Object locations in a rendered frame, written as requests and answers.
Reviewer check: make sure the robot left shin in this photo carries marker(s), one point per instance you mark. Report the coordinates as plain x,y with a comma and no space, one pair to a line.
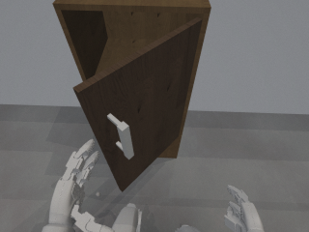
131,205

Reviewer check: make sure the robot left hand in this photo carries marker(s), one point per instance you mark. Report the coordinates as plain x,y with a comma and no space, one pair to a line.
69,189

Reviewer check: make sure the left robot thigh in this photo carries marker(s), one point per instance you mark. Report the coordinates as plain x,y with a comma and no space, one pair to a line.
128,220

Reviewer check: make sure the handle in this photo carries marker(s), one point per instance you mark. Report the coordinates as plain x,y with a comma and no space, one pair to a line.
125,137

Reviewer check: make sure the cupboard door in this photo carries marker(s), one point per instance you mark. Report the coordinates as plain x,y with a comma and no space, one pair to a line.
147,90

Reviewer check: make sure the robot right hand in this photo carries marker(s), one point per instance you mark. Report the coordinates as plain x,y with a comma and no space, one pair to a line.
246,215

